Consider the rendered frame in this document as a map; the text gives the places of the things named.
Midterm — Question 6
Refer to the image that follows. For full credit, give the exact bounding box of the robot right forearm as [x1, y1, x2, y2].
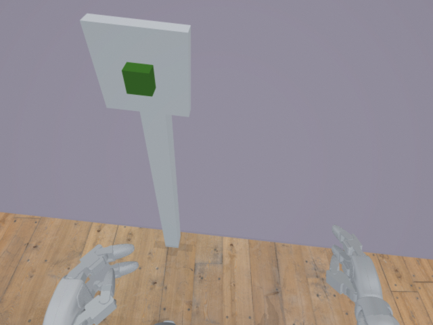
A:
[355, 297, 400, 325]

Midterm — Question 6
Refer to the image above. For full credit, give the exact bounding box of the button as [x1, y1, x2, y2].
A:
[122, 62, 156, 96]

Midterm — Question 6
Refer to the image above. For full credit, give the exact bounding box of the panel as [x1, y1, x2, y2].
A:
[80, 14, 191, 248]

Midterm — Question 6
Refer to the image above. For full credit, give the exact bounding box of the right robot hand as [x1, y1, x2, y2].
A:
[326, 225, 383, 303]

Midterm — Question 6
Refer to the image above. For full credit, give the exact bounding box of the left robot hand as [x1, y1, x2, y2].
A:
[43, 244, 139, 325]

